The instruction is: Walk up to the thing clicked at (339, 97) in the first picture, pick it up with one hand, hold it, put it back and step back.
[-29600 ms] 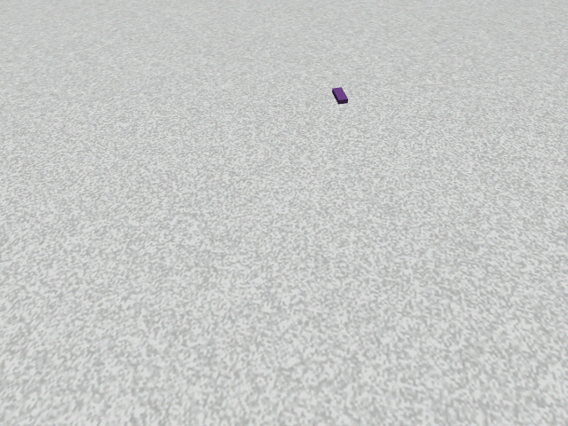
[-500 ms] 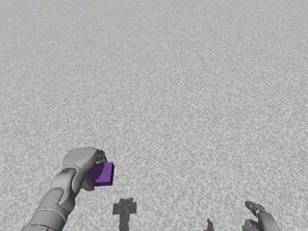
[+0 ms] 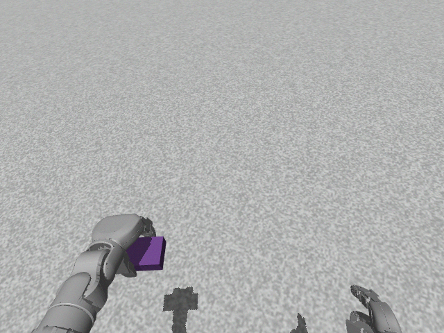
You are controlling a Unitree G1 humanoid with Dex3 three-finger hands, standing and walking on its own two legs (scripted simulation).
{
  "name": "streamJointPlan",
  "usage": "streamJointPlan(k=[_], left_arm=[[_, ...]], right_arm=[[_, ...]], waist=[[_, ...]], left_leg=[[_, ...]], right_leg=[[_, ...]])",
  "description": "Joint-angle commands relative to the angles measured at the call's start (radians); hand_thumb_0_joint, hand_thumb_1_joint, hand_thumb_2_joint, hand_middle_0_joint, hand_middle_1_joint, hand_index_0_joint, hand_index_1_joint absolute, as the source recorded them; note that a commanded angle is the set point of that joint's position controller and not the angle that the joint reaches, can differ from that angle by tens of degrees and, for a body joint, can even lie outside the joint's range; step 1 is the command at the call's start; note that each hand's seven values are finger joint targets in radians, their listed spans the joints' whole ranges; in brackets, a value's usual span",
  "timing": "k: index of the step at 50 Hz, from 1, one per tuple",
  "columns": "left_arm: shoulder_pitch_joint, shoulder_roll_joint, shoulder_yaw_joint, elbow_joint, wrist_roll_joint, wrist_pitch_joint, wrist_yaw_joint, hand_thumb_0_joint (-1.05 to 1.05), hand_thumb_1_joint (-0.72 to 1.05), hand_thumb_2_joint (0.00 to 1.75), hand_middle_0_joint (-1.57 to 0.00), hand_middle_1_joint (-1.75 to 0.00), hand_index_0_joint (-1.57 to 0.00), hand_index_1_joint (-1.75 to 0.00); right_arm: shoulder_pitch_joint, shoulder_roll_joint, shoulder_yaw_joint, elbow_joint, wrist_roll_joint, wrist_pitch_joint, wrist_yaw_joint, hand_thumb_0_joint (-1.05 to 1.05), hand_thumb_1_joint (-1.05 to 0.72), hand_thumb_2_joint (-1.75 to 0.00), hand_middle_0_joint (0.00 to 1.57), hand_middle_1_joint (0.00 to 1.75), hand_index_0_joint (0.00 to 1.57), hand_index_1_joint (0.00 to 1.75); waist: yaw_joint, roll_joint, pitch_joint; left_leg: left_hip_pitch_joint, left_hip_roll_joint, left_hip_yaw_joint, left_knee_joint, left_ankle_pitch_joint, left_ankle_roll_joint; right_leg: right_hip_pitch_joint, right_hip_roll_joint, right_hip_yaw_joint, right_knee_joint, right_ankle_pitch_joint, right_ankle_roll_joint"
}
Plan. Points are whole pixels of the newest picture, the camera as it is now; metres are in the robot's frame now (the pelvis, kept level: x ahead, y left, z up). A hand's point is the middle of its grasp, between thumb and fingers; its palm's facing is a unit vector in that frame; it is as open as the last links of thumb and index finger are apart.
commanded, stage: hold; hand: left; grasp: from above
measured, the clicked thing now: (129, 254) +0.30 +0.23 -0.07
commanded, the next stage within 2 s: crouch in 0.28 s
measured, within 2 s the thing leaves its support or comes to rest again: neither
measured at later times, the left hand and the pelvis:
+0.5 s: hand (124, 248) +0.30 +0.23 -0.03, palm faces -0.43 -0.06 -0.90, open 8.8 cm; pelvis +0.00 +0.00 +0.00, yaw +0 degrees
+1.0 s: hand (145, 268) +0.32 +0.24 -0.21, palm faces -0.42 +0.03 -0.91, open 8.8 cm; pelvis -0.03 +0.01 -0.10, yaw +1 degrees
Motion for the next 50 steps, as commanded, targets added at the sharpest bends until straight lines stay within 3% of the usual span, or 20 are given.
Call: streamJointPlan(k=[1, 5, 7, 9, 12, 18, 19, 20, 26, 29, 33, 38, 41, 45, 50], left_arm=[[-0.339, 0.207, 0.100, -0.188, 0.006, -0.004, 0.047, 0.00, 0.71, 0.54, -1.10, -0.42, -1.10, -0.42], [-0.315, 0.210, 0.113, -0.157, 0.003, 0.002, 0.053, 0.00, 0.71, 0.55, -1.09, -0.42, -1.10, -0.42], [-0.314, 0.184, 0.084, -0.164, -0.002, 0.003, 0.047, 0.00, 0.73, 0.55, -1.10, -0.43, -1.11, -0.42], [-0.321, 0.212, 0.108, -0.165, -0.002, 0.004, 0.049, 0.00, 0.74, 0.56, -1.11, -0.43, -1.12, -0.43], [-0.324, 0.196, 0.089, -0.166, 0.002, 0.000, 0.048, 0.00, 0.72, 0.55, -1.10, -0.43, -1.10, -0.42], [-0.340, 0.225, 0.119, -0.173, 0.005, 0.000, 0.067, 0.00, 0.70, 0.56, -1.09, -0.44, -1.09, -0.44], [-0.364, 0.220, 0.111, -0.185, 0.005, -0.001, 0.068, 0.00, 0.76, 0.48, -1.09, -0.51, -1.13, -0.47], [-0.340, 0.213, 0.109, -0.169, 0.008, 0.001, 0.066, 0.00, 0.68, 0.48, -1.01, -0.47, -1.05, -0.44], [-0.286, 0.176, 0.085, -0.102, 0.015, -0.013, 0.075, 0.00, 0.75, 0.52, -1.09, -0.47, -1.11, -0.45], [-0.292, 0.167, 0.091, -0.026, 0.031, -0.041, 0.113, 0.00, 0.76, 0.53, -1.12, -0.45, -1.13, -0.44], [-0.362, 0.178, 0.113, 0.059, 0.076, -0.068, 0.203, 0.00, 0.78, 0.56, -1.13, -0.45, -1.14, -0.45], [-0.476, 0.147, 0.088, 0.191, 0.140, -0.072, 0.317, 0.00, 0.83, 0.54, -1.17, -0.47, -1.18, -0.45], [-0.525, 0.148, 0.089, 0.292, 0.168, -0.066, 0.371, 0.00, 0.83, 0.55, -1.18, -0.48, -1.19, -0.47], [-0.596, 0.152, 0.101, 0.375, 0.179, -0.064, 0.425, 0.00, 0.81, 0.58, -1.16, -0.49, -1.17, -0.48], [-0.674, 0.204, 0.138, 0.407, 0.195, -0.060, 0.461, 0.00, 0.78, 0.62, -1.14, -0.48, -1.15, -0.48]], right_arm=[[-0.087, -0.118, -0.042, -0.134, -0.004, -0.040, -0.011, 0.00, -0.90, -0.90, 0.20, 0.30, 0.20, 0.30], [-0.078, -0.120, -0.045, -0.131, -0.002, -0.038, -0.012, 0.00, -0.90, -0.90, 0.20, 0.30, 0.20, 0.30], [-0.079, -0.120, -0.046, -0.134, -0.001, -0.037, -0.011, 0.00, -0.90, -0.90, 0.20, 0.30, 0.20, 0.30], [-0.079, -0.122, -0.048, -0.135, 0.001, -0.035, -0.011, 0.00, -0.90, -0.90, 0.20, 0.30, 0.20, 0.30], [-0.077, -0.119, -0.046, -0.133, -0.002, -0.032, -0.011, 0.00, -0.90, -0.90, 0.20, 0.30, 0.20, 0.30], [-0.080, -0.124, -0.048, -0.134, -0.002, -0.031, -0.010, 0.00, -0.90, -0.90, 0.20, 0.30, 0.20, 0.30], [-0.079, -0.123, -0.048, -0.136, -0.002, -0.031, -0.009, 0.00, -0.92, -0.91, 0.20, 0.30, 0.20, 0.30], [-0.082, -0.120, -0.048, -0.136, -0.002, -0.030, -0.009, 0.00, -0.88, -0.90, 0.20, 0.30, 0.20, 0.30], [-0.059, -0.121, -0.051, -0.122, -0.003, -0.022, -0.008, 0.00, -0.89, -0.90, 0.20, 0.30, 0.20, 0.30], [-0.052, -0.123, -0.052, -0.117, -0.011, -0.016, -0.005, 0.00, -0.89, -0.90, 0.20, 0.30, 0.20, 0.30], [-0.027, -0.127, -0.059, -0.097, -0.030, -0.008, 0.006, 0.00, -0.89, -0.90, 0.20, 0.30, 0.20, 0.30], [0.042, -0.137, -0.083, -0.063, -0.055, -0.013, 0.027, 0.00, -0.89, -0.90, 0.20, 0.30, 0.20, 0.30], [0.066, -0.145, -0.091, -0.057, -0.066, -0.018, 0.036, 0.00, -0.90, -0.90, 0.20, 0.30, 0.20, 0.30], [0.084, -0.157, -0.102, -0.054, -0.078, -0.036, 0.039, 0.00, -0.90, -0.90, 0.20, 0.30, 0.20, 0.30], [0.109, -0.173, -0.114, -0.029, -0.100, -0.062, 0.035, 0.00, -0.90, -0.90, 0.20, 0.30, 0.20, 0.30]], waist=[[-0.002, -0.021, -0.248], [0.007, -0.025, -0.242], [0.004, -0.052, -0.244], [0.010, -0.025, -0.248], [0.003, -0.033, -0.236], [0.014, -0.013, -0.252], [0.006, -0.004, -0.253], [0.010, -0.010, -0.247], [-0.006, -0.066, -0.221], [-0.023, -0.082, -0.180], [-0.029, -0.049, -0.208], [-0.070, -0.042, -0.344], [-0.078, -0.036, -0.387], [-0.085, -0.003, -0.443], [-0.095, 0.047, -0.593]], left_leg=[[0.158, -0.053, 0.009, -0.061, 0.142, 0.032], [0.148, -0.053, 0.011, -0.061, 0.154, 0.032], [0.151, -0.052, 0.009, -0.063, 0.157, 0.034], [0.150, -0.057, 0.012, -0.064, 0.164, 0.032], [0.150, -0.053, 0.010, -0.068, 0.154, 0.031], [0.157, -0.049, 0.003, -0.073, 0.163, 0.026], [0.163, -0.051, 0.006, -0.073, 0.159, 0.026], [0.166, -0.051, 0.007, -0.071, 0.164, 0.026], [0.133, -0.055, 0.011, -0.049, 0.180, 0.034], [0.080, -0.053, 0.003, -0.027, 0.131, 0.032], [-0.009, -0.059, 0.005, 0.064, 0.087, 0.023], [-0.182, -0.057, 0.003, 0.287, 0.074, 0.020], [-0.323, -0.054, -0.002, 0.409, 0.034, 0.023], [-0.489, -0.050, -0.019, 0.529, -0.069, 0.022], [-0.637, -0.038, -0.049, 0.704, -0.108, 0.027]], right_leg=[[0.013, 0.049, -0.029, -0.092, 0.133, -0.031], [0.020, 0.050, -0.031, -0.095, 0.144, -0.030], [0.026, 0.050, -0.033, -0.098, 0.148, -0.029], [0.027, 0.046, -0.029, -0.099, 0.155, -0.030], [0.022, 0.050, -0.033, -0.101, 0.144, -0.032], [0.034, 0.052, -0.037, -0.097, 0.142, -0.038], [0.029, 0.050, -0.032, -0.099, 0.142, -0.037], [0.028, 0.049, -0.033, -0.102, 0.145, -0.036], [0.009, 0.046, -0.032, -0.093, 0.176, -0.028], [-0.049, 0.046, -0.037, -0.069, 0.124, -0.033], [-0.144, 0.044, -0.036, 0.009, 0.081, -0.037], [-0.320, 0.044, -0.031, 0.211, 0.090, -0.038], [-0.442, 0.044, -0.037, 0.320, 0.053, -0.041], [-0.613, 0.047, -0.054, 0.459, -0.046, -0.052], [-0.811, 0.050, -0.077, 0.655, -0.089, -0.060]])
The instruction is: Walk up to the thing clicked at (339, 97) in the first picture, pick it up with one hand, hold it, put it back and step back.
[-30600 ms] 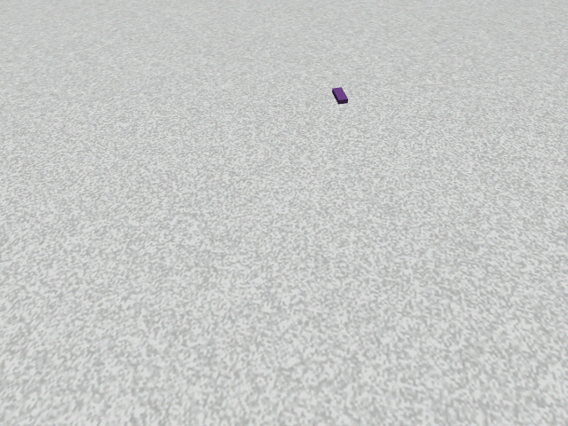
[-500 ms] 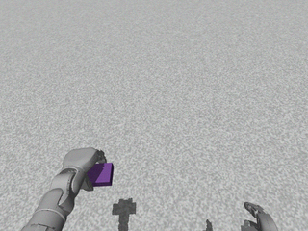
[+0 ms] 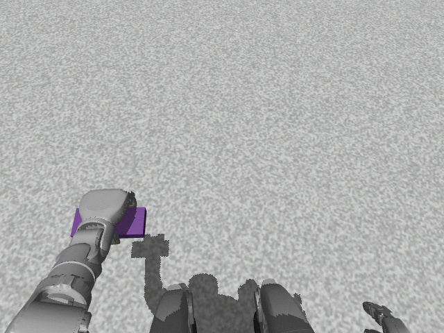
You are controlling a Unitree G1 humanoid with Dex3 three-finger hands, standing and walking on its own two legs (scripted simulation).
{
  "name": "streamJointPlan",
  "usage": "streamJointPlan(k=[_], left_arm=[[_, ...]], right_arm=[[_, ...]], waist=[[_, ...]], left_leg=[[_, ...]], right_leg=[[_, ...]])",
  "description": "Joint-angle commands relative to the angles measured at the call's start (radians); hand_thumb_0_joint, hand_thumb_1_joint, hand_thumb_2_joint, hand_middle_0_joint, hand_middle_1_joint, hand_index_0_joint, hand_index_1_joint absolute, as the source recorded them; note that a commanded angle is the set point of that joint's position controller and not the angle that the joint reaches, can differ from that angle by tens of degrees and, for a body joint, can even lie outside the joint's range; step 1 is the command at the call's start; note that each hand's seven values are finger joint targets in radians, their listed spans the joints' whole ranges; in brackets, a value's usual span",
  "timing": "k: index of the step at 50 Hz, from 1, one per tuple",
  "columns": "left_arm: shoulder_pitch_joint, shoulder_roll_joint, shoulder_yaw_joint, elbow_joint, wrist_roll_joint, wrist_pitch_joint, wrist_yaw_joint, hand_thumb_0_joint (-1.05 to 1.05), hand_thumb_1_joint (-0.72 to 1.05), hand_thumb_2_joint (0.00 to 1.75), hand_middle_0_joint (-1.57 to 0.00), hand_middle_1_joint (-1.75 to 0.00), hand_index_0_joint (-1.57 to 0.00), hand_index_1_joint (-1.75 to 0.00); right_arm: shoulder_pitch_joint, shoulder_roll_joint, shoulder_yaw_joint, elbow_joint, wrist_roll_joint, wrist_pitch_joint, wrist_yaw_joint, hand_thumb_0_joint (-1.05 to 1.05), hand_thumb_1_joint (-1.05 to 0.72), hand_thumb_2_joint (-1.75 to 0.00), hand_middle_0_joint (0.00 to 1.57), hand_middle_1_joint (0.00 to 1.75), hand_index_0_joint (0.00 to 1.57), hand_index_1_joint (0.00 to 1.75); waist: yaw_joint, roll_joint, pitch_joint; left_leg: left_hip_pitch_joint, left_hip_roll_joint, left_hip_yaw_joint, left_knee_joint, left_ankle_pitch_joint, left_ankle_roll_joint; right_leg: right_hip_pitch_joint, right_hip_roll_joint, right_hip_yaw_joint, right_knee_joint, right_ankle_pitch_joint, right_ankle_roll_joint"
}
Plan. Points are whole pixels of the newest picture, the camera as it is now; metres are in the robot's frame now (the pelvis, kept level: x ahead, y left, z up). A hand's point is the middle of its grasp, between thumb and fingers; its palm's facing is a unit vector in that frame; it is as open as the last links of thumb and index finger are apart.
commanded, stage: crouch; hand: left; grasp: from above
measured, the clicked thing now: (110, 223) +0.37 +0.24 -0.14
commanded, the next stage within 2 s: lower in 1.38 s
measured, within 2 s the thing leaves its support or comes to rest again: neither
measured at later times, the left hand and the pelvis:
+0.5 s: hand (134, 239) +0.39 +0.24 -0.35, palm faces -0.45 +0.01 -0.89, open 8.8 cm; pelvis -0.03 +0.00 -0.19, yaw -3 degrees
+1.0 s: hand (140, 241) +0.41 +0.25 -0.45, palm faces -0.46 -0.01 -0.89, open 8.8 cm; pelvis -0.04 +0.00 -0.29, yaw -5 degrees
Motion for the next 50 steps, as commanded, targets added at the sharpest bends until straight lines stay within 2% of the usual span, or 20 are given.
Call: streamJointPlan(k=[1, 4, 10, 14, 16, 19, 20, 21, 22, 23, 24, 26, 28, 30, 32, 39, 42, 45, 47, 50], left_arm=[[-0.371, 0.223, 0.081, -0.120, 0.006, 0.008, 0.074, 0.00, 0.76, 0.61, -1.13, -0.47, -1.14, -0.47], [-0.380, 0.258, 0.116, -0.106, 0.003, 0.016, 0.081, 0.00, 0.74, 0.57, -1.10, -0.46, -1.11, -0.45], [-0.419, 0.293, 0.142, -0.072, -0.002, 0.014, 0.056, 0.00, 0.73, 0.57, -1.10, -0.45, -1.11, -0.44], [-0.451, 0.284, 0.131, -0.019, -0.002, -0.017, 0.038, 0.00, 0.74, 0.51, -1.09, -0.44, -1.11, -0.42], [-0.488, 0.340, 0.155, -0.064, 0.015, -0.040, 0.042, 0.00, 0.76, 0.52, -1.11, -0.44, -1.13, -0.42], [-0.513, 0.352, 0.172, -0.062, 0.024, -0.063, 0.062, 0.00, 0.80, 0.53, -1.13, -0.44, -1.15, -0.42], [-0.564, 0.331, 0.149, -0.096, 0.026, -0.071, 0.068, 0.00, 0.78, 0.54, -1.13, -0.43, -1.15, -0.42], [-0.557, 0.401, 0.196, -0.076, 0.039, -0.075, 0.080, 0.00, 0.76, 0.53, -1.11, -0.44, -1.13, -0.42], [-0.518, 0.398, 0.202, -0.029, 0.046, -0.073, 0.088, 0.00, 0.78, 0.53, -1.12, -0.44, -1.14, -0.42], [-0.558, 0.370, 0.184, -0.057, 0.043, -0.079, 0.091, 0.00, 0.77, 0.52, -1.12, -0.42, -1.14, -0.40], [-0.603, 0.403, 0.196, -0.085, 0.056, -0.085, 0.098, 0.00, 0.77, 0.53, -1.13, -0.42, -1.14, -0.41], [-0.542, 0.421, 0.220, -0.012, 0.062, -0.076, 0.111, 0.00, 0.77, 0.54, -1.13, -0.43, -1.15, -0.42], [-0.578, 0.389, 0.204, -0.003, 0.061, -0.074, 0.114, 0.00, 0.77, 0.55, -1.13, -0.43, -1.15, -0.42], [-0.584, 0.411, 0.214, -0.009, 0.061, -0.069, 0.115, 0.00, 0.76, 0.54, -1.13, -0.42, -1.14, -0.41], [-0.590, 0.418, 0.216, -0.007, 0.059, -0.067, 0.108, 0.00, 0.79, 0.55, -1.14, -0.44, -1.16, -0.43], [-0.606, 0.462, 0.232, 0.038, 0.057, -0.078, 0.090, 0.00, 0.76, 0.58, -1.12, -0.46, -1.13, -0.45], [-0.622, 0.468, 0.228, 0.074, 0.057, -0.090, 0.088, 0.00, 0.76, 0.58, -1.11, -0.49, -1.13, -0.47], [-0.669, 0.500, 0.233, 0.065, 0.059, -0.106, 0.091, 0.00, 0.75, 0.53, -1.09, -0.47, -1.12, -0.45], [-0.633, 0.493, 0.232, 0.115, 0.061, -0.109, 0.093, 0.00, 0.74, 0.52, -1.08, -0.48, -1.11, -0.46], [-0.642, 0.500, 0.234, 0.135, 0.062, -0.119, 0.093, 0.00, 0.75, 0.52, -1.09, -0.49, -1.12, -0.46]], right_arm=[[0.068, -0.151, -0.058, -0.065, -0.020, -0.044, -0.017, 0.00, -0.89, -0.90, 0.20, 0.30, 0.20, 0.30], [0.072, -0.158, -0.061, -0.053, -0.032, -0.055, -0.019, 0.00, -0.89, -0.90, 0.20, 0.30, 0.20, 0.30], [0.083, -0.164, -0.063, -0.038, -0.045, -0.074, -0.008, 0.00, -0.89, -0.90, 0.20, 0.30, 0.20, 0.30], [0.086, -0.166, -0.053, -0.026, -0.050, -0.093, 0.004, 0.00, -0.89, -0.90, 0.20, 0.30, 0.20, 0.30], [0.091, -0.161, -0.045, -0.022, -0.052, -0.102, 0.014, 0.00, -0.89, -0.90, 0.20, 0.30, 0.20, 0.30], [0.090, -0.177, -0.044, -0.009, -0.064, -0.116, 0.030, 0.00, -0.89, -0.90, 0.20, 0.30, 0.20, 0.30], [0.097, -0.160, -0.035, -0.005, -0.068, -0.119, 0.036, 0.00, -0.89, -0.90, 0.20, 0.30, 0.20, 0.30], [0.099, -0.179, -0.039, 0.005, -0.070, -0.121, 0.037, 0.00, -0.90, -0.90, 0.20, 0.30, 0.20, 0.30], [0.099, -0.176, -0.033, 0.007, -0.076, -0.123, 0.044, 0.00, -0.90, -0.90, 0.20, 0.30, 0.20, 0.30], [0.103, -0.174, -0.033, 0.010, -0.081, -0.127, 0.050, 0.00, -0.90, -0.90, 0.20, 0.30, 0.20, 0.30], [0.104, -0.177, -0.034, 0.017, -0.085, -0.127, 0.053, 0.00, -0.90, -0.90, 0.20, 0.30, 0.20, 0.30], [0.108, -0.180, -0.030, 0.021, -0.090, -0.129, 0.063, 0.00, -0.90, -0.90, 0.20, 0.30, 0.20, 0.30], [0.106, -0.178, -0.034, 0.022, -0.099, -0.131, 0.072, 0.00, -0.90, -0.90, 0.20, 0.30, 0.20, 0.30], [0.103, -0.180, -0.032, 0.026, -0.102, -0.129, 0.077, 0.00, -0.90, -0.90, 0.20, 0.30, 0.20, 0.30], [0.111, -0.186, -0.031, 0.023, -0.105, -0.128, 0.086, 0.00, -0.90, -0.90, 0.20, 0.30, 0.20, 0.30], [0.091, -0.184, -0.022, 0.028, -0.110, -0.116, 0.099, 0.00, -0.90, -0.90, 0.20, 0.30, 0.20, 0.30], [0.098, -0.190, -0.017, 0.041, -0.115, -0.116, 0.104, 0.00, -0.90, -0.90, 0.20, 0.30, 0.20, 0.30], [0.079, -0.196, -0.013, 0.031, -0.116, -0.115, 0.107, 0.00, -0.90, -0.90, 0.20, 0.30, 0.20, 0.30], [0.074, -0.193, -0.006, 0.034, -0.117, -0.115, 0.110, 0.00, -0.90, -0.90, 0.20, 0.30, 0.20, 0.30], [0.083, -0.196, -0.004, 0.039, -0.123, -0.115, 0.116, 0.00, -0.90, -0.90, 0.20, 0.30, 0.20, 0.30]], waist=[[-0.015, 0.078, -0.476], [-0.018, 0.093, -0.532], [-0.036, 0.094, -0.580], [-0.067, 0.087, -0.522], [-0.054, 0.123, -0.610], [-0.068, 0.155, -0.620], [-0.075, 0.164, -0.673], [-0.064, 0.174, -0.670], [-0.061, 0.184, -0.657], [-0.076, 0.178, -0.689], [-0.072, 0.223, -0.723], [-0.062, 0.194, -0.695], [-0.077, 0.216, -0.686], [-0.063, 0.236, -0.714], [-0.080, 0.218, -0.720], [-0.073, 0.209, -0.674], [-0.095, 0.190, -0.625], [-0.088, 0.207, -0.630], [-0.082, 0.208, -0.597], [-0.092, 0.190, -0.599]], left_leg=[[0.142, -0.045, 0.009, 0.028, 0.120, 0.022], [0.064, -0.040, -0.006, 0.095, 0.080, 0.021], [-0.080, -0.038, -0.032, 0.217, -0.007, 0.021], [-0.207, -0.040, -0.055, 0.296, -0.126, 0.021], [-0.216, -0.044, -0.053, 0.348, -0.102, 0.020], [-0.249, -0.043, -0.051, 0.417, -0.076, 0.021], [-0.252, -0.044, -0.047, 0.441, -0.070, 0.021], [-0.259, -0.042, -0.051, 0.456, -0.063, 0.018], [-0.267, -0.041, -0.042, 0.485, -0.028, 0.021], [-0.268, -0.039, -0.044, 0.511, -0.014, 0.022], [-0.264, -0.039, -0.038, 0.529, 0.007, 0.020], [-0.287, -0.036, -0.040, 0.558, 0.010, 0.022], [-0.306, -0.035, -0.039, 0.576, -0.007, 0.019], [-0.321, -0.035, -0.029, 0.611, 0.009, 0.022], [-0.351, -0.034, -0.028, 0.641, 0.021, 0.025], [-0.461, -0.033, -0.015, 0.730, -0.004, 0.030], [-0.521, -0.032, -0.013, 0.761, -0.029, 0.034], [-0.547, -0.032, -0.011, 0.785, -0.066, 0.034], [-0.569, -0.035, -0.012, 0.790, -0.084, 0.031], [-0.594, -0.035, -0.009, 0.823, -0.078, 0.035]], right_leg=[[-0.070, 0.040, -0.053, 0.019, 0.137, -0.075], [-0.155, 0.037, -0.059, 0.103, 0.101, -0.076], [-0.326, 0.040, -0.077, 0.243, 0.019, -0.081], [-0.471, 0.037, -0.087, 0.320, -0.076, -0.083], [-0.494, 0.036, -0.090, 0.370, -0.058, -0.084], [-0.568, 0.035, -0.096, 0.430, -0.038, -0.082], [-0.572, 0.039, -0.099, 0.446, -0.030, -0.083], [-0.590, 0.037, -0.101, 0.471, -0.030, -0.083], [-0.602, 0.037, -0.100, 0.486, -0.004, -0.081], [-0.620, 0.039, -0.106, 0.504, 0.006, -0.080], [-0.623, 0.040, -0.107, 0.528, 0.025, -0.082], [-0.645, 0.042, -0.114, 0.551, 0.023, -0.080], [-0.678, 0.040, -0.119, 0.578, 0.015, -0.081], [-0.679, 0.046, -0.119, 0.602, 0.029, -0.082], [-0.674, 0.046, -0.126, 0.625, 0.047, -0.078], [-0.718, 0.059, -0.125, 0.690, 0.033, -0.077], [-0.749, 0.062, -0.131, 0.713, 0.018, -0.075], [-0.777, 0.065, -0.133, 0.735, -0.022, -0.077], [-0.799, 0.065, -0.137, 0.754, -0.044, -0.080], [-0.798, 0.069, -0.140, 0.770, -0.034, -0.077]])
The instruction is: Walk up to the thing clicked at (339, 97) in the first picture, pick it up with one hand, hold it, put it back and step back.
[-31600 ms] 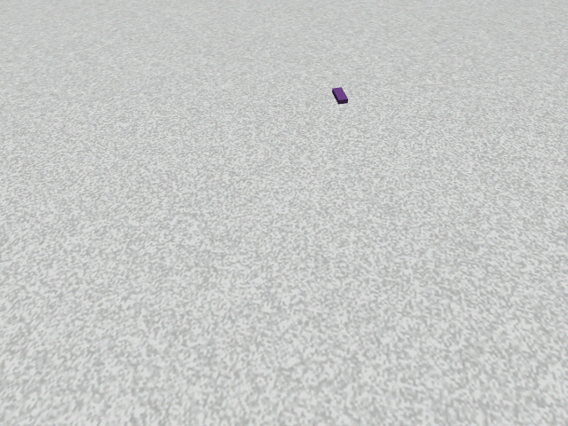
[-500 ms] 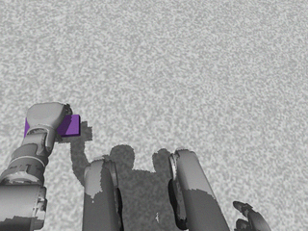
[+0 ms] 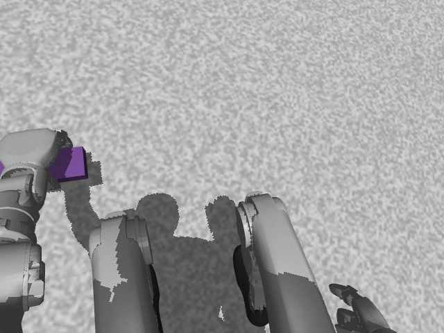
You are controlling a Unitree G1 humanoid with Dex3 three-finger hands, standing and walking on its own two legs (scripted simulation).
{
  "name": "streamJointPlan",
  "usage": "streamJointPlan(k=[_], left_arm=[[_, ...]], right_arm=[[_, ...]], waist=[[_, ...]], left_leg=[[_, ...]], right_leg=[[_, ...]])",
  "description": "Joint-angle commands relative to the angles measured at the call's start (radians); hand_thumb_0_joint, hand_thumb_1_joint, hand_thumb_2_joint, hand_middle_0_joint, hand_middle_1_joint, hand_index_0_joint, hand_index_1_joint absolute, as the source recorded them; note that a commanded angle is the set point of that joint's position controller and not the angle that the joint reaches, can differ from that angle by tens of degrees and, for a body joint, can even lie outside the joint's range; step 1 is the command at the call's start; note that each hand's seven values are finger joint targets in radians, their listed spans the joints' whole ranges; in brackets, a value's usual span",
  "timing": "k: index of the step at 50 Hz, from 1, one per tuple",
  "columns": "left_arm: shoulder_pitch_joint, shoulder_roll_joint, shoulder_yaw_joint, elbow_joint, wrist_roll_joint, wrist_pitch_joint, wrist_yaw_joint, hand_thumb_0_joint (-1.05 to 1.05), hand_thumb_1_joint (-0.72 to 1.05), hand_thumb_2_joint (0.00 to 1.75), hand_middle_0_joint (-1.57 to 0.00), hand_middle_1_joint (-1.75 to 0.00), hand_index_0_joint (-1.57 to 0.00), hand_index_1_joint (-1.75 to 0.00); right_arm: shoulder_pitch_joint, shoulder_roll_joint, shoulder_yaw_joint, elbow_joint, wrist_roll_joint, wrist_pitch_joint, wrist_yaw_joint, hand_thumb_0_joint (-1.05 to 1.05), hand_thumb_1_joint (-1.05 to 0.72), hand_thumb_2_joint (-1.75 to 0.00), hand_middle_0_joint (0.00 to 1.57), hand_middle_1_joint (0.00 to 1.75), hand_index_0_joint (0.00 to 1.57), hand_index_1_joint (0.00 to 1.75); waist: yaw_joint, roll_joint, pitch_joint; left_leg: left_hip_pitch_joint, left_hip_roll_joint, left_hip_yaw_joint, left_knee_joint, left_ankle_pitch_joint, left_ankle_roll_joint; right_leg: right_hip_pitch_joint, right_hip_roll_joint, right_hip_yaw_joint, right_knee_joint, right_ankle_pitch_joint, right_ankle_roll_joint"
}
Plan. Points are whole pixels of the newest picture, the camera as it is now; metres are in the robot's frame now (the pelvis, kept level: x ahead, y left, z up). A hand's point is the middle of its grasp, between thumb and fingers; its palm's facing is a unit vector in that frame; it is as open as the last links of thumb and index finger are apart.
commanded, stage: crouch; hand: left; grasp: from above
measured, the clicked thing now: (45, 167) +0.44 +0.31 -0.19
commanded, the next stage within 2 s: lower in 0.38 s
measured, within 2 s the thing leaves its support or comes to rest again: rests again in 1.60 s
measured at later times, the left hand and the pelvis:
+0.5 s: hand (56, 171) +0.43 +0.29 -0.22, palm faces -0.46 -0.06 -0.89, open 8.8 cm; pelvis +0.00 +0.00 -0.05, yaw -1 degrees
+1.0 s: hand (68, 177) +0.43 +0.29 -0.28, palm faces -0.46 -0.09 -0.88, open 8.8 cm; pelvis +0.01 +0.00 -0.07, yaw -4 degrees
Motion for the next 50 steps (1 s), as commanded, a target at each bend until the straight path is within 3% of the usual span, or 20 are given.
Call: streamJointPlan(k=[1, 6, 7, 9, 13, 17, 18, 19, 22, 24, 26, 29, 30, 32, 38, 42, 43, 47, 49, 50], left_arm=[[-0.336, 0.276, 0.046, -0.146, -0.010, -0.015, 0.043, 0.00, 0.73, 0.52, -1.08, -0.47, -1.10, -0.45], [-0.320, 0.275, 0.045, -0.075, 0.001, -0.024, 0.054, 0.00, 0.75, 0.51, -1.08, -0.48, -1.11, -0.45], [-0.354, 0.287, 0.049, -0.095, 0.001, -0.031, 0.056, 0.00, 0.75, 0.51, -1.08, -0.48, -1.11, -0.45], [-0.350, 0.306, 0.057, -0.093, 0.005, -0.034, 0.060, 0.00, 0.71, 0.48, -1.06, -0.46, -1.08, -0.43], [-0.348, 0.311, 0.063, -0.080, 0.015, -0.039, 0.072, 0.00, 0.73, 0.52, -1.07, -0.48, -1.09, -0.45], [-0.347, 0.311, 0.062, -0.050, 0.018, -0.041, 0.078, 0.00, 0.72, 0.53, -1.07, -0.47, -1.09, -0.45], [-0.329, 0.294, 0.043, -0.026, 0.017, -0.038, 0.075, 0.00, 0.71, 0.52, -1.06, -0.48, -1.08, -0.46], [-0.340, 0.313, 0.056, -0.042, 0.016, -0.041, 0.076, 0.00, 0.71, 0.53, -1.07, -0.48, -1.08, -0.46], [-0.330, 0.336, 0.080, -0.082, 0.007, -0.045, 0.080, 0.00, 0.73, 0.52, -1.08, -0.47, -1.10, -0.45], [-0.328, 0.314, 0.057, -0.080, 0.016, -0.045, 0.077, 0.00, 0.74, 0.53, -1.08, -0.48, -1.10, -0.47], [-0.322, 0.335, 0.080, -0.063, 0.011, -0.046, 0.083, 0.00, 0.73, 0.54, -1.10, -0.45, -1.11, -0.44], [-0.307, 0.308, 0.046, 0.019, 0.019, -0.053, 0.085, 0.00, 0.73, 0.55, -1.12, -0.44, -1.12, -0.43], [-0.319, 0.319, 0.054, 0.009, 0.023, -0.060, 0.088, 0.00, 0.73, 0.56, -1.12, -0.44, -1.12, -0.44], [-0.303, 0.353, 0.080, 0.026, 0.023, -0.066, 0.096, 0.00, 0.76, 0.54, -1.12, -0.48, -1.13, -0.46], [-0.346, 0.383, 0.091, 0.022, 0.045, -0.094, 0.135, 0.00, 0.82, 0.55, -1.15, -0.48, -1.17, -0.46], [-0.328, 0.403, 0.116, 0.054, 0.061, -0.095, 0.170, 0.00, 0.84, 0.56, -1.16, -0.49, -1.18, -0.47], [-0.315, 0.391, 0.101, 0.066, 0.067, -0.092, 0.175, 0.00, 0.83, 0.57, -1.15, -0.50, -1.17, -0.48], [-0.306, 0.412, 0.121, 0.076, 0.061, -0.078, 0.196, 0.00, 0.84, 0.58, -1.16, -0.51, -1.18, -0.50], [-0.332, 0.406, 0.105, 0.102, 0.067, -0.075, 0.202, 0.00, 0.81, 0.59, -1.15, -0.45, -1.16, -0.45], [-0.313, 0.414, 0.114, 0.109, 0.064, -0.074, 0.207, 0.00, 0.81, 0.58, -1.15, -0.45, -1.16, -0.44]], right_arm=[[0.172, -0.220, -0.066, -0.027, -0.002, -0.006, -0.010, 0.00, -0.90, -0.90, 0.20, 0.30, 0.20, 0.30], [0.163, -0.222, -0.055, -0.021, -0.012, -0.006, -0.003, 0.00, -0.90, -0.90, 0.20, 0.30, 0.20, 0.30], [0.173, -0.232, -0.054, -0.017, -0.014, -0.007, -0.003, 0.00, -0.90, -0.90, 0.20, 0.30, 0.20, 0.30], [0.168, -0.225, -0.047, -0.014, -0.014, -0.005, -0.003, 0.00, -0.90, -0.90, 0.20, 0.30, 0.20, 0.30], [0.176, -0.233, -0.040, -0.009, -0.020, -0.004, 0.001, 0.00, -0.90, -0.90, 0.20, 0.30, 0.20, 0.30], [0.166, -0.241, -0.033, -0.008, -0.024, -0.008, 0.001, 0.00, -0.90, -0.90, 0.20, 0.30, 0.20, 0.30], [0.165, -0.237, -0.029, -0.009, -0.024, -0.009, 0.004, 0.00, -0.90, -0.90, 0.20, 0.30, 0.20, 0.30], [0.171, -0.239, -0.027, -0.007, -0.026, -0.009, 0.006, 0.00, -0.91, -0.90, 0.20, 0.30, 0.20, 0.30], [0.171, -0.241, -0.026, -0.007, -0.028, -0.009, 0.007, 0.00, -0.91, -0.90, 0.20, 0.30, 0.20, 0.30], [0.171, -0.238, -0.023, -0.007, -0.029, -0.005, 0.008, 0.00, -0.91, -0.90, 0.20, 0.30, 0.20, 0.30], [0.170, -0.243, -0.027, -0.005, -0.026, -0.001, 0.008, 0.00, -0.90, -0.90, 0.20, 0.30, 0.20, 0.30], [0.156, -0.239, -0.008, -0.006, -0.036, -0.001, 0.011, 0.00, -0.90, -0.90, 0.20, 0.30, 0.20, 0.30], [0.163, -0.245, -0.004, -0.004, -0.038, 0.001, 0.011, 0.00, -0.90, -0.90, 0.20, 0.30, 0.20, 0.30], [0.162, -0.249, 0.002, -0.005, -0.044, -0.004, 0.015, 0.00, -0.91, -0.90, 0.20, 0.30, 0.20, 0.30], [0.142, -0.267, 0.014, -0.007, -0.063, -0.012, 0.021, 0.00, -0.90, -0.90, 0.20, 0.30, 0.20, 0.30], [0.130, -0.277, 0.024, -0.006, -0.081, -0.018, 0.025, 0.00, -0.90, -0.90, 0.20, 0.30, 0.20, 0.30], [0.122, -0.272, 0.030, -0.009, -0.085, -0.020, 0.027, 0.00, -0.90, -0.90, 0.20, 0.30, 0.20, 0.30], [0.117, -0.281, 0.035, -0.005, -0.097, -0.030, 0.033, 0.00, -0.90, -0.90, 0.20, 0.30, 0.20, 0.30], [0.119, -0.282, 0.044, 0.003, -0.107, -0.036, 0.039, 0.00, -0.89, -0.89, 0.20, 0.30, 0.20, 0.30], [0.116, -0.285, 0.047, 0.002, -0.106, -0.035, 0.040, 0.00, -0.89, -0.89, 0.20, 0.30, 0.20, 0.30]], waist=[[0.010, 0.220, -0.660], [0.001, 0.238, -0.614], [-0.011, 0.227, -0.624], [0.002, 0.226, -0.641], [-0.006, 0.226, -0.651], [-0.014, 0.261, -0.596], [-0.021, 0.241, -0.583], [-0.022, 0.228, -0.588], [-0.001, 0.262, -0.632], [-0.018, 0.254, -0.644], [-0.014, 0.250, -0.631], [-0.037, 0.212, -0.558], [-0.043, 0.197, -0.570], [-0.033, 0.216, -0.563], [-0.056, 0.272, -0.567], [-0.055, 0.300, -0.542], [-0.057, 0.321, -0.539], [-0.058, 0.327, -0.540], [-0.084, 0.290, -0.527], [-0.075, 0.286, -0.526]], left_leg=[[0.515, -0.024, 0.114, -0.204, 0.116, 0.048], [0.469, -0.025, 0.113, -0.174, 0.085, 0.045], [0.466, -0.025, 0.107, -0.167, 0.075, 0.047], [0.464, -0.025, 0.110, -0.148, 0.094, 0.048], [0.441, -0.026, 0.108, -0.126, 0.102, 0.048], [0.438, -0.025, 0.101, -0.119, 0.075, 0.043], [0.420, -0.024, 0.104, -0.107, 0.079, 0.046], [0.408, -0.025, 0.106, -0.101, 0.086, 0.049], [0.438, -0.026, 0.108, -0.094, 0.114, 0.044], [0.431, -0.022, 0.107, -0.074, 0.143, 0.046], [0.420, -0.025, 0.101, -0.073, 0.144, 0.045], [0.368, -0.023, 0.096, -0.054, 0.119, 0.050], [0.360, -0.023, 0.095, -0.044, 0.133, 0.052], [0.361, -0.023, 0.097, -0.038, 0.141, 0.050], [0.386, -0.017, 0.081, -0.013, 0.131, 0.042], [0.380, -0.020, 0.079, -0.008, 0.105, 0.036], [0.383, -0.017, 0.079, -0.004, 0.107, 0.036], [0.384, -0.019, 0.077, 0.010, 0.118, 0.036], [0.347, -0.016, 0.072, 0.031, 0.115, 0.041], [0.332, -0.015, 0.070, 0.033, 0.117, 0.043]], right_leg=[[0.252, 0.019, -0.105, -0.227, 0.177, -0.094], [0.199, 0.022, -0.115, -0.188, 0.145, -0.097], [0.191, 0.021, -0.121, -0.184, 0.139, -0.095], [0.204, 0.024, -0.118, -0.174, 0.156, -0.094], [0.203, 0.027, -0.126, -0.151, 0.167, -0.092], [0.139, 0.023, -0.136, -0.123, 0.144, -0.095], [0.151, 0.029, -0.135, -0.129, 0.153, -0.093], [0.168, 0.030, -0.133, -0.133, 0.162, -0.089], [0.180, 0.026, -0.134, -0.114, 0.183, -0.090], [0.200, 0.033, -0.133, -0.112, 0.222, -0.085], [0.179, 0.030, -0.139, -0.093, 0.218, -0.087], [0.161, 0.037, -0.145, -0.096, 0.201, -0.085], [0.181, 0.039, -0.145, -0.094, 0.218, -0.080], [0.192, 0.037, -0.144, -0.083, 0.224, -0.078], [0.145, 0.045, -0.166, -0.047, 0.213, -0.083], [0.119, 0.043, -0.176, -0.028, 0.186, -0.085], [0.125, 0.048, -0.171, -0.029, 0.195, -0.086], [0.121, 0.046, -0.179, -0.012, 0.208, -0.082], [0.127, 0.052, -0.179, -0.011, 0.217, -0.079], [0.140, 0.054, -0.176, -0.016, 0.220, -0.077]])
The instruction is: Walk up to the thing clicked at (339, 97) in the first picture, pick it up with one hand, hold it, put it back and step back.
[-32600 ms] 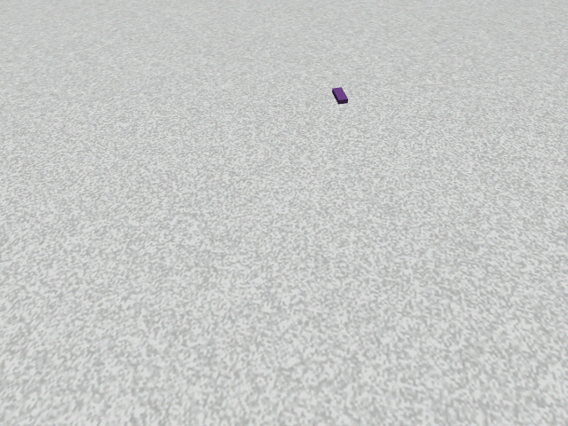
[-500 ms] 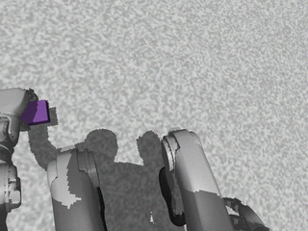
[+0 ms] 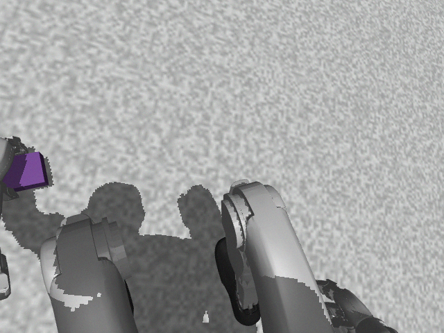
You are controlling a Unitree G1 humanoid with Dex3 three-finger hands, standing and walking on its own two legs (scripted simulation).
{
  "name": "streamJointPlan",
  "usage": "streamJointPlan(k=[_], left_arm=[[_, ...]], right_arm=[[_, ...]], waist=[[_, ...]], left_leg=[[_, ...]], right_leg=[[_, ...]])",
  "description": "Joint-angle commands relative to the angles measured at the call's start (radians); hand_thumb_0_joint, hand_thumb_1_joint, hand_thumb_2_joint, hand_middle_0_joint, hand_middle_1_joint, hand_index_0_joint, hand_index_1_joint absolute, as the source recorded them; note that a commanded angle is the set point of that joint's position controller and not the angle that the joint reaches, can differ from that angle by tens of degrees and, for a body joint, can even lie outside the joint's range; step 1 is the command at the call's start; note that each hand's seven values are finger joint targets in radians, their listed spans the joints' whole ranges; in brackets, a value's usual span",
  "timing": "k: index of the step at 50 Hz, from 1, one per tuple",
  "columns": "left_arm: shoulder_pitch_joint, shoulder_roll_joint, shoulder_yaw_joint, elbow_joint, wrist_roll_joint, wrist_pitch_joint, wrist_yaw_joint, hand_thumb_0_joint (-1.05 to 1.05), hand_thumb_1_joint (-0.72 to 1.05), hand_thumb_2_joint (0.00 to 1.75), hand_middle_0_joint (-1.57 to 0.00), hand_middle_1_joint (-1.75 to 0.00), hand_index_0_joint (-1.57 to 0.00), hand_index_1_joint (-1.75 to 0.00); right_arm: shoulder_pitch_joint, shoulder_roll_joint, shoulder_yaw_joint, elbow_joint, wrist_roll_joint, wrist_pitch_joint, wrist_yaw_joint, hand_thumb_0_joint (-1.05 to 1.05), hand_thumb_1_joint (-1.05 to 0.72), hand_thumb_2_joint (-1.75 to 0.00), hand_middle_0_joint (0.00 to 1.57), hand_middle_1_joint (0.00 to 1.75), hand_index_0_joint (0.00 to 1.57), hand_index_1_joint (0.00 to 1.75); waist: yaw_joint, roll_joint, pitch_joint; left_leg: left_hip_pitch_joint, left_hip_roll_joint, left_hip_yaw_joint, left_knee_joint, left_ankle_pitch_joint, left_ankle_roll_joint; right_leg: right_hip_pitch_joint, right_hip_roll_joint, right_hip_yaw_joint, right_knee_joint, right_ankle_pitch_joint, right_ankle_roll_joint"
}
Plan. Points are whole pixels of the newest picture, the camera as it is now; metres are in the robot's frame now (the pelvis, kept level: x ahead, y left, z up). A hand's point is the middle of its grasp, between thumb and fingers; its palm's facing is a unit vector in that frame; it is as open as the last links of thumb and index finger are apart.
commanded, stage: rest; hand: left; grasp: from above
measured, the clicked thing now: out of the picture +0.42 +0.33 -0.24
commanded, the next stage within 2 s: open in 0.98 s
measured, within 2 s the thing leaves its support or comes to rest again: rests again in 0.60 s
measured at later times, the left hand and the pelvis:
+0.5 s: hand (8, 180) +0.41 +0.32 -0.24, palm faces -0.46 -0.15 -0.87, open 8.8 cm; pelvis +0.00 +0.01 -0.01, yaw -3 degrees
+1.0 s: hand (14, 177) +0.42 +0.31 -0.25, palm faces -0.44 -0.15 -0.88, open 8.8 cm; pelvis +0.00 +0.01 -0.01, yaw -4 degrees
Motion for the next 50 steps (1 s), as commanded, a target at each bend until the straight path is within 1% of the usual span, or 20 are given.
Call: streamJointPlan(k=[1, 5, 6, 7, 8, 14, 17, 23, 24, 27, 29, 32, 35, 37, 39, 40, 43, 44, 45, 50], left_arm=[[-0.281, 0.277, 0.035, -0.100, -0.025, 0.007, 0.061, 0.00, 0.81, 0.57, -1.14, -0.46, -1.16, -0.44], [-0.272, 0.260, 0.017, -0.060, -0.032, 0.010, 0.066, 0.00, 0.81, 0.51, -1.13, -0.44, -1.15, -0.42], [-0.278, 0.306, 0.047, -0.070, -0.025, 0.010, 0.071, 0.00, 0.81, 0.54, -1.14, -0.45, -1.15, -0.43], [-0.286, 0.294, 0.034, -0.057, -0.027, 0.007, 0.070, 0.00, 0.83, 0.54, -1.15, -0.45, -1.17, -0.43], [-0.252, 0.324, 0.065, -0.042, -0.022, 0.008, 0.074, 0.00, 0.85, 0.52, -1.16, -0.45, -1.18, -0.42], [-0.225, 0.338, 0.076, -0.022, -0.019, 0.001, 0.088, 0.00, 0.87, 0.56, -1.19, -0.45, -1.21, -0.43], [-0.250, 0.325, 0.047, -0.005, -0.016, -0.008, 0.095, 0.00, 0.87, 0.57, -1.19, -0.45, -1.21, -0.44], [-0.248, 0.337, 0.051, -0.010, -0.014, -0.022, 0.125, 0.00, 0.88, 0.54, -1.20, -0.42, -1.21, -0.41], [-0.254, 0.318, 0.028, -0.003, -0.015, -0.022, 0.128, 0.00, 0.89, 0.54, -1.20, -0.43, -1.22, -0.41], [-0.244, 0.351, 0.050, 0.003, -0.017, -0.020, 0.150, 0.00, 0.88, 0.55, -1.20, -0.41, -1.21, -0.40], [-0.248, 0.325, 0.019, 0.020, -0.010, -0.016, 0.155, 0.00, 0.86, 0.53, -1.19, -0.41, -1.20, -0.40], [-0.220, 0.359, 0.048, 0.047, -0.007, -0.001, 0.175, 0.00, 0.87, 0.52, -1.20, -0.41, -1.21, -0.39], [-0.237, 0.346, 0.032, 0.041, -0.017, 0.008, 0.185, 0.00, 0.86, 0.51, -1.19, -0.40, -1.20, -0.39], [-0.253, 0.331, 0.010, 0.057, -0.020, 0.017, 0.182, 0.00, 0.87, 0.51, -1.19, -0.41, -1.21, -0.39], [-0.241, 0.358, 0.027, 0.055, -0.026, 0.019, 0.182, 0.00, 0.85, 0.51, -1.19, -0.39, -1.20, -0.38], [-0.254, 0.343, 0.002, 0.045, -0.028, 0.020, 0.180, 0.00, 0.84, 0.50, -1.19, -0.38, -1.20, -0.37], [-0.242, 0.359, 0.019, 0.072, -0.029, 0.024, 0.176, 0.00, 0.84, 0.49, -1.18, -0.38, -1.19, -0.37], [-0.246, 0.336, -0.003, 0.071, -0.037, 0.023, 0.175, 0.00, 0.84, 0.48, -1.19, -0.37, -1.20, -0.36], [-0.241, 0.349, 0.015, 0.093, -0.038, 0.021, 0.176, 0.00, 0.84, 0.49, -1.19, -0.36, -1.20, -0.36], [-0.231, 0.350, -0.001, 0.099, -0.042, 0.014, 0.177, 0.00, 0.80, 0.47, -1.17, -0.35, -1.17, -0.35]], right_arm=[[0.171, -0.268, -0.067, -0.019, -0.014, -0.014, -0.006, 0.00, -0.89, -0.89, 0.20, 0.30, 0.20, 0.30], [0.166, -0.268, -0.054, -0.011, -0.026, -0.027, 0.005, 0.00, -0.89, -0.89, 0.20, 0.30, 0.20, 0.30], [0.171, -0.278, -0.051, -0.011, -0.034, -0.029, 0.006, 0.00, -0.89, -0.89, 0.20, 0.30, 0.20, 0.30], [0.168, -0.288, -0.046, -0.022, -0.036, -0.035, 0.010, 0.00, -0.89, -0.89, 0.20, 0.30, 0.20, 0.30], [0.175, -0.288, -0.047, -0.010, -0.039, -0.035, 0.011, 0.00, -0.89, -0.89, 0.20, 0.30, 0.20, 0.30], [0.155, -0.292, -0.026, -0.020, -0.054, -0.035, 0.021, 0.00, -0.89, -0.89, 0.20, 0.30, 0.20, 0.30], [0.138, -0.294, -0.016, -0.023, -0.064, -0.043, 0.027, 0.00, -0.89, -0.90, 0.20, 0.30, 0.20, 0.30], [0.131, -0.305, 0.003, -0.015, -0.078, -0.057, 0.037, 0.00, -0.89, -0.89, 0.20, 0.30, 0.20, 0.30], [0.125, -0.310, 0.001, -0.023, -0.080, -0.063, 0.041, 0.00, -0.89, -0.90, 0.20, 0.30, 0.20, 0.30], [0.120, -0.306, 0.023, -0.015, -0.085, -0.072, 0.048, 0.00, -0.89, -0.89, 0.20, 0.30, 0.20, 0.30], [0.103, -0.322, 0.011, -0.023, -0.090, -0.081, 0.053, 0.00, -0.89, -0.90, 0.20, 0.30, 0.20, 0.30], [0.116, -0.321, 0.030, -0.023, -0.095, -0.088, 0.063, 0.00, -0.89, -0.90, 0.20, 0.30, 0.20, 0.30], [0.091, -0.335, 0.025, -0.024, -0.098, -0.100, 0.066, 0.00, -0.90, -0.90, 0.20, 0.30, 0.20, 0.30], [0.088, -0.336, 0.030, -0.032, -0.101, -0.112, 0.075, 0.00, -0.90, -0.90, 0.20, 0.30, 0.20, 0.30], [0.094, -0.345, 0.030, -0.026, -0.098, -0.117, 0.078, 0.00, -0.90, -0.90, 0.20, 0.30, 0.20, 0.30], [0.081, -0.344, 0.030, -0.033, -0.095, -0.122, 0.079, 0.00, -0.90, -0.90, 0.20, 0.30, 0.20, 0.30], [0.089, -0.338, 0.043, -0.031, -0.094, -0.131, 0.088, 0.00, -0.90, -0.90, 0.20, 0.30, 0.20, 0.30], [0.078, -0.352, 0.033, -0.038, -0.095, -0.131, 0.087, 0.00, -0.90, -0.90, 0.20, 0.30, 0.20, 0.30], [0.087, -0.336, 0.048, -0.036, -0.092, -0.135, 0.090, 0.00, -0.90, -0.90, 0.20, 0.30, 0.20, 0.30], [0.066, -0.339, 0.056, -0.037, -0.093, -0.140, 0.095, 0.00, -0.90, -0.90, 0.20, 0.30, 0.20, 0.30]], waist=[[-0.009, 0.344, -0.656], [-0.018, 0.351, -0.632], [-0.023, 0.366, -0.645], [-0.030, 0.361, -0.624], [-0.022, 0.369, -0.633], [-0.027, 0.386, -0.612], [-0.049, 0.392, -0.576], [-0.057, 0.410, -0.577], [-0.065, 0.430, -0.560], [-0.059, 0.406, -0.568], [-0.063, 0.428, -0.552], [-0.067, 0.417, -0.541], [-0.069, 0.434, -0.543], [-0.084, 0.428, -0.515], [-0.078, 0.414, -0.520], [-0.076, 0.426, -0.515], [-0.084, 0.406, -0.510], [-0.085, 0.402, -0.508], [-0.091, 0.392, -0.489], [-0.086, 0.387, -0.489]], left_leg=[[0.487, 0.002, 0.157, -0.209, 0.174, 0.070], [0.486, 0.004, 0.149, -0.202, 0.156, 0.068], [0.495, 0.006, 0.147, -0.196, 0.178, 0.067], [0.489, 0.003, 0.147, -0.186, 0.173, 0.066], [0.496, 0.005, 0.144, -0.192, 0.182, 0.066], [0.485, 0.008, 0.132, -0.190, 0.166, 0.062], [0.468, 0.010, 0.125, -0.176, 0.142, 0.061], [0.495, 0.014, 0.114, -0.171, 0.167, 0.057], [0.492, 0.013, 0.116, -0.170, 0.162, 0.056], [0.490, 0.016, 0.106, -0.167, 0.170, 0.056], [0.495, 0.017, 0.107, -0.172, 0.153, 0.052], [0.484, 0.018, 0.104, -0.169, 0.155, 0.056], [0.493, 0.019, 0.098, -0.177, 0.154, 0.053], [0.487, 0.020, 0.097, -0.170, 0.137, 0.054], [0.480, 0.021, 0.094, -0.169, 0.137, 0.057], [0.476, 0.020, 0.094, -0.169, 0.132, 0.056], [0.484, 0.021, 0.086, -0.168, 0.142, 0.056], [0.474, 0.022, 0.083, -0.173, 0.134, 0.057], [0.476, 0.022, 0.082, -0.171, 0.136, 0.056], [0.469, 0.025, 0.079, -0.167, 0.136, 0.056]], right_leg=[[0.313, 0.018, -0.132, -0.234, 0.265, -0.082], [0.300, 0.021, -0.142, -0.223, 0.247, -0.084], [0.320, 0.023, -0.144, -0.217, 0.270, -0.082], [0.300, 0.019, -0.152, -0.209, 0.263, -0.085], [0.320, 0.023, -0.153, -0.209, 0.275, -0.083], [0.314, 0.029, -0.168, -0.200, 0.262, -0.085], [0.295, 0.032, -0.171, -0.190, 0.246, -0.086], [0.304, 0.036, -0.190, -0.181, 0.274, -0.080], [0.303, 0.036, -0.183, -0.178, 0.274, -0.082], [0.312, 0.038, -0.199, -0.179, 0.279, -0.078], [0.294, 0.040, -0.199, -0.171, 0.264, -0.082], [0.313, 0.043, -0.200, -0.174, 0.271, -0.080], [0.302, 0.045, -0.209, -0.175, 0.267, -0.081], [0.285, 0.044, -0.212, -0.174, 0.258, -0.078], [0.310, 0.047, -0.205, -0.184, 0.257, -0.078], [0.302, 0.046, -0.205, -0.184, 0.249, -0.079], [0.311, 0.046, -0.215, -0.179, 0.262, -0.077], [0.307, 0.048, -0.213, -0.188, 0.250, -0.077], [0.305, 0.043, -0.218, -0.180, 0.257, -0.075], [0.323, 0.049, -0.210, -0.191, 0.253, -0.075]])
